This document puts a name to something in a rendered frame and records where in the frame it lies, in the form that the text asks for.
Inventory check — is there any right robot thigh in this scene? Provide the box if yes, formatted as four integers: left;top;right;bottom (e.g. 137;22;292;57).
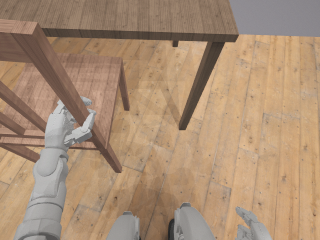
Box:
174;206;216;240

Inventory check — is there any left robot thigh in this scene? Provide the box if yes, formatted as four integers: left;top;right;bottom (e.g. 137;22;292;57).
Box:
105;214;140;240

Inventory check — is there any robot left hand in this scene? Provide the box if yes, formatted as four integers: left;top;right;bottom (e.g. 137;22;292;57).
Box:
44;96;97;153

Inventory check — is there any robot left forearm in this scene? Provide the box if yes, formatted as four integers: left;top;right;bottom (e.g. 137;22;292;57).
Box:
13;147;69;240

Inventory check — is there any robot thigh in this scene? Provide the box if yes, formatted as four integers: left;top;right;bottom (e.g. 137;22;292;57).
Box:
105;214;140;240
174;206;216;240

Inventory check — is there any chair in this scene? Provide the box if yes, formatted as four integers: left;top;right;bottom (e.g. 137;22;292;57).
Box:
0;19;130;173

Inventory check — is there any table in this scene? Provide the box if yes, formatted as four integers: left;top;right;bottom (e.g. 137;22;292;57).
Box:
0;0;239;131

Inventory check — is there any robot right hand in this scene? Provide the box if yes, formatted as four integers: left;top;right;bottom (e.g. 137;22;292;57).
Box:
234;206;272;240

